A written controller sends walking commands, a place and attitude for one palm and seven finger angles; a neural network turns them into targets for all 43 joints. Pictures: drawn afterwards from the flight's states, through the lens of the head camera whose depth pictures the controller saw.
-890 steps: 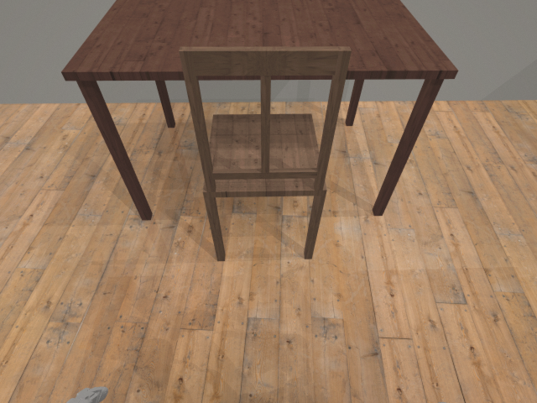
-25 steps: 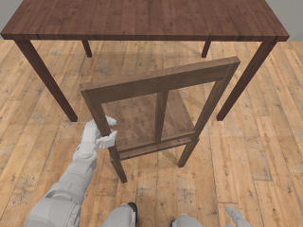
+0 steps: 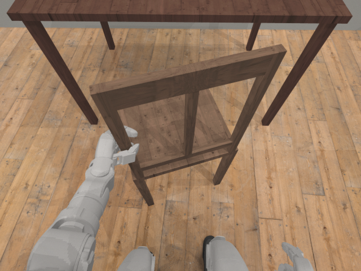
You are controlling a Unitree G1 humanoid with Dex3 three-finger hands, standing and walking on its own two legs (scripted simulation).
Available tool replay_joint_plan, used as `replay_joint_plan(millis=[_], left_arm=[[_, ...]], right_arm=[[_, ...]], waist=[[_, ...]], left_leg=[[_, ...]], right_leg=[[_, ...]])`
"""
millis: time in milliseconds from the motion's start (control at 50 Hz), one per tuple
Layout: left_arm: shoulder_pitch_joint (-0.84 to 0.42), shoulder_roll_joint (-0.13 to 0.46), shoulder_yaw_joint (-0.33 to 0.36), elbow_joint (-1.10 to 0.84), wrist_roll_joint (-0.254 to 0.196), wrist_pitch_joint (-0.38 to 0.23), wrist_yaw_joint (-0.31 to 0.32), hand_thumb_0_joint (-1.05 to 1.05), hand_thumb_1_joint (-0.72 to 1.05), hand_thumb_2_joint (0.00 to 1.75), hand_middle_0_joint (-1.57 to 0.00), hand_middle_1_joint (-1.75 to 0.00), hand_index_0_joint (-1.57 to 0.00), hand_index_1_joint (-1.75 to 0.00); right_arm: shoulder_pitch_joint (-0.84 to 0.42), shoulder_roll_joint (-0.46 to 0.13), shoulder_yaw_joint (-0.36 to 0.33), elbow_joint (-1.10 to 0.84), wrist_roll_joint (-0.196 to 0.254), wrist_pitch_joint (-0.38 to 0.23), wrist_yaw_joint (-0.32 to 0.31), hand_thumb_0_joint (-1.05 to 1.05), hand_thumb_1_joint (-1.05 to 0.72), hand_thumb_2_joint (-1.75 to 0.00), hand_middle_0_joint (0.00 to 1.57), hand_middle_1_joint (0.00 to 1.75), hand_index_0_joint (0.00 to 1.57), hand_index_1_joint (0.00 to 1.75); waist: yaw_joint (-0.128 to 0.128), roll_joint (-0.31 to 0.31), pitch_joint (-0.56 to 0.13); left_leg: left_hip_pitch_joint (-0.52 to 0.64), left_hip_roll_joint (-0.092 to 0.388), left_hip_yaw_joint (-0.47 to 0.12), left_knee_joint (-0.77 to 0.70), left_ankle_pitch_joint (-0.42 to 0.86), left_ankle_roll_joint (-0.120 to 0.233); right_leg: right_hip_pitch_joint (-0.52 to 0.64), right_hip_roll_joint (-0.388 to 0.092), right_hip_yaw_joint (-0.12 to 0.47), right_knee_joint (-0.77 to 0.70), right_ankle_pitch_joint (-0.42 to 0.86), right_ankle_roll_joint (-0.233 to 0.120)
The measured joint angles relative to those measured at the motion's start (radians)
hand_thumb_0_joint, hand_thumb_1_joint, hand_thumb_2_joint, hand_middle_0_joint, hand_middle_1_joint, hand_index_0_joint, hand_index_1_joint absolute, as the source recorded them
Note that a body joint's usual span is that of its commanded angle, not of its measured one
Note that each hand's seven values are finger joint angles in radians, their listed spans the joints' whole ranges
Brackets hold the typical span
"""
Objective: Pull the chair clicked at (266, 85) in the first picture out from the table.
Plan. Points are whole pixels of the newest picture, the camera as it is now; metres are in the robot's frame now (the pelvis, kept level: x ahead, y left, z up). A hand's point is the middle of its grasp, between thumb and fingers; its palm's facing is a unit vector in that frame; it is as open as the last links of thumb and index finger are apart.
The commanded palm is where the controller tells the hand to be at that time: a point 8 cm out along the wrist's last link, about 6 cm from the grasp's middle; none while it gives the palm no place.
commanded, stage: step backward, pulling the chair out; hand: left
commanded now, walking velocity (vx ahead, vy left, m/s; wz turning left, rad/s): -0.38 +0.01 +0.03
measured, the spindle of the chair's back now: (189, 127) +0.46 -0.01 -0.06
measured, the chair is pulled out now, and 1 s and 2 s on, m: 0.23 0.45 0.60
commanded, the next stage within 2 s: stop walking, hand still on the chair in 0.92 s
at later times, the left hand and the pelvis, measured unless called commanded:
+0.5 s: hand (127, 192) +0.28 +0.13 -0.05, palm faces +0.03 -0.98 -0.20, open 5.9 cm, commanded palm +0.29 +0.19 -0.05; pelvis -0.10 +0.00 +0.01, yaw +0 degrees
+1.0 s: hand (114, 256) +0.15 +0.14 -0.05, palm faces +0.04 -0.98 -0.19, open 5.8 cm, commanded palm +0.16 +0.19 -0.05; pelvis -0.23 +0.01 +0.00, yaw +1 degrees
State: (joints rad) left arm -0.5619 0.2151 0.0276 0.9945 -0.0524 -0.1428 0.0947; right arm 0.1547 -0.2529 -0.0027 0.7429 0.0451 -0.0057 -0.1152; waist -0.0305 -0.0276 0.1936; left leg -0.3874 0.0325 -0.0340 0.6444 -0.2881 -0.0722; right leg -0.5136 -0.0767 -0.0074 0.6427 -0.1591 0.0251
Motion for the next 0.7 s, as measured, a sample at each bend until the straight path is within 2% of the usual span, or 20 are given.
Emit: replay_joint_plan(millis=[60,140,180,220,260,300,320,340,380,400,440,480,540,580,620,660,700], left_arm=[[-0.006,0.003,0.018,0.023,-0.005,-0.011,-0.001,0.04,0.57,0.69,-0.28,-1.19,-0.50,-1.45],[-0.020,-0.021,0.025,0.041,-0.002,-0.014,0.006,0.03,0.58,0.68,-0.26,-1.19,-0.50,-1.45],[-0.024,-0.032,0.013,0.041,0.001,-0.010,0.009,0.03,0.59,0.67,-0.25,-1.20,-0.50,-1.45],[-0.028,-0.031,-0.005,0.041,0.006,-0.009,0.008,0.02,0.59,0.67,-0.24,-1.21,-0.50,-1.45],[-0.020,-0.034,-0.017,0.031,0.000,-0.003,0.009,0.02,0.60,0.67,-0.23,-1.22,-0.50,-1.45],[-0.010,-0.043,-0.019,0.032,-0.008,-0.003,0.008,0.03,0.60,0.67,-0.22,-1.21,-0.50,-1.45],[-0.008,-0.047,-0.018,0.039,-0.009,-0.008,0.006,0.03,0.60,0.67,-0.22,-1.21,-0.50,-1.45],[-0.009,-0.049,-0.017,0.049,-0.008,-0.013,0.004,0.03,0.60,0.67,-0.22,-1.20,-0.50,-1.45],[-0.017,-0.039,-0.017,0.071,0.001,-0.028,-0.006,0.03,0.58,0.69,-0.23,-1.21,-0.50,-1.45],[-0.020,-0.031,-0.010,0.078,0.003,-0.036,-0.006,0.03,0.58,0.69,-0.24,-1.21,-0.50,-1.45],[-0.027,-0.023,0.009,0.092,-0.002,-0.053,-0.004,0.02,0.57,0.70,-0.24,-1.20,-0.50,-1.45],[-0.030,-0.022,0.023,0.090,-0.006,-0.051,-0.002,0.02,0.58,0.69,-0.24,-1.19,-0.50,-1.45],[-0.035,-0.031,0.028,0.076,-0.007,-0.031,0.002,0.03,0.58,0.68,-0.23,-1.18,-0.50,-1.45],[-0.037,-0.038,0.018,0.064,-0.004,-0.017,0.004,0.03,0.59,0.68,-0.22,-1.19,-0.50,-1.45],[-0.043,-0.043,-0.003,0.053,0.000,-0.001,0.004,0.02,0.59,0.67,-0.21,-1.19,-0.50,-1.45],[-0.062,-0.034,-0.020,0.048,0.005,0.011,0.001,0.02,0.60,0.67,-0.20,-1.20,-0.50,-1.45],[-0.064,-0.024,-0.031,0.043,0.004,0.017,0.000,0.02,0.60,0.67,-0.20,-1.20,-0.50,-1.45]], right_arm=[[-0.012,0.023,0.009,0.005,0.013,0.002,0.001,0.00,-0.91,-0.90,0.20,0.30,0.20,0.30],[-0.015,0.014,0.014,0.023,0.022,-0.011,0.002,0.00,-0.91,-0.90,0.20,0.30,0.20,0.30],[-0.002,0.005,0.023,0.034,0.020,-0.018,-0.002,0.00,-0.91,-0.90,0.20,0.30,0.20,0.30],[0.016,0.003,0.033,0.034,0.018,-0.020,-0.009,0.00,-0.91,-0.90,0.20,0.30,0.20,0.30],[0.039,0.006,0.031,0.024,0.011,-0.016,-0.012,0.00,-0.91,-0.90,0.20,0.30,0.20,0.30],[0.057,0.012,0.026,0.025,0.006,-0.017,-0.010,0.01,-0.91,-0.90,0.20,0.30,0.20,0.30],[0.065,0.017,0.025,0.032,0.006,-0.019,-0.007,0.01,-0.91,-0.90,0.20,0.30,0.20,0.30],[0.072,0.023,0.024,0.041,0.004,-0.024,-0.003,0.01,-0.91,-0.90,0.20,0.30,0.20,0.30],[0.085,0.040,0.027,0.059,0.001,-0.039,0.008,0.01,-0.91,-0.90,0.20,0.30,0.20,0.30],[0.071,0.039,0.030,0.070,-0.001,-0.043,0.013,0.01,-0.91,-0.90,0.20,0.30,0.20,0.30],[0.041,0.030,0.029,0.073,-0.002,-0.043,0.015,0.01,-0.91,-0.90,0.21,0.30,0.20,0.30],[0.022,0.017,0.020,0.071,0.006,-0.043,0.014,0.01,-0.91,-0.90,0.21,0.30,0.20,0.30],[0.001,-0.010,0.010,0.068,0.014,-0.044,0.008,0.01,-0.91,-0.90,0.21,0.30,0.20,0.30],[-0.003,-0.032,0.010,0.063,0.015,-0.047,-0.001,0.01,-0.91,-0.90,0.21,0.30,0.20,0.30],[-0.002,-0.051,0.006,0.055,0.017,-0.046,-0.010,0.01,-0.91,-0.90,0.20,0.30,0.20,0.30],[-0.012,-0.044,-0.003,0.045,0.014,-0.033,-0.014,0.01,-0.91,-0.90,0.20,0.30,0.20,0.30],[-0.009,-0.031,-0.007,0.024,0.008,-0.023,-0.011,0.00,-0.91,-0.90,0.20,0.30,0.20,0.30]], waist=[[-0.019,0.018,-0.006],[-0.045,0.027,-0.008],[-0.051,0.019,-0.017],[-0.042,0.001,-0.017],[-0.026,0.011,-0.015],[-0.014,0.041,-0.016],[-0.007,0.053,-0.019],[0.004,0.060,-0.023],[0.026,0.045,-0.036],[0.031,0.054,-0.026],[0.011,0.080,0.000],[-0.011,0.076,0.011],[-0.028,0.048,0.011],[-0.040,0.035,0.003],[-0.052,0.031,-0.012],[-0.036,-0.006,0.003],[-0.014,-0.022,0.008]], left_leg=[[-0.038,0.009,-0.013,0.035,-0.008,-0.003],[-0.072,-0.033,-0.008,0.138,-0.172,0.017],[-0.042,-0.048,0.011,0.067,-0.125,0.033],[-0.038,-0.055,0.026,0.016,0.033,0.051],[-0.045,-0.038,0.031,0.020,0.044,0.057],[-0.051,-0.011,0.020,0.015,0.036,0.054],[-0.056,0.001,0.012,0.011,0.039,0.050],[-0.063,0.010,0.008,0.009,0.044,0.045],[-0.076,0.014,0.013,0.015,0.051,0.033],[-0.079,0.030,0.012,0.019,0.054,0.025],[-0.085,0.047,-0.003,0.021,0.091,0.020],[-0.099,0.020,-0.017,0.080,0.004,0.016],[-0.087,-0.028,-0.019,0.139,-0.109,0.016],[-0.034,-0.032,-0.008,0.055,-0.079,0.017],[0.024,-0.021,0.002,-0.069,0.044,0.029],[0.019,-0.041,0.024,-0.077,0.057,0.040],[0.008,-0.037,0.044,-0.063,0.054,0.044]], right_leg=[[-0.019,0.009,-0.012,0.002,0.016,-0.012],[-0.031,-0.012,-0.018,-0.037,0.063,-0.006],[-0.039,-0.027,-0.015,-0.058,0.090,0.006],[-0.058,-0.035,-0.003,-0.038,0.043,0.011],[-0.088,-0.009,-0.001,0.089,-0.112,0.004],[-0.077,0.027,-0.013,0.217,-0.205,-0.005],[-0.047,0.043,-0.021,0.221,-0.231,-0.008],[-0.003,0.054,-0.027,0.180,-0.230,-0.010],[0.107,0.054,-0.027,0.028,-0.111,-0.016],[0.122,0.069,-0.029,-0.006,-0.101,-0.022],[0.125,0.089,-0.042,-0.024,-0.092,-0.033],[0.113,0.075,-0.045,-0.027,-0.081,-0.036],[0.088,0.034,-0.032,-0.042,-0.051,-0.027],[0.069,0.009,-0.030,-0.050,-0.030,-0.014],[0.041,-0.008,-0.037,-0.036,-0.021,0.002],[0.028,-0.027,-0.017,-0.039,0.005,0.011],[0.015,-0.020,0.000,-0.026,-0.006,0.007]])
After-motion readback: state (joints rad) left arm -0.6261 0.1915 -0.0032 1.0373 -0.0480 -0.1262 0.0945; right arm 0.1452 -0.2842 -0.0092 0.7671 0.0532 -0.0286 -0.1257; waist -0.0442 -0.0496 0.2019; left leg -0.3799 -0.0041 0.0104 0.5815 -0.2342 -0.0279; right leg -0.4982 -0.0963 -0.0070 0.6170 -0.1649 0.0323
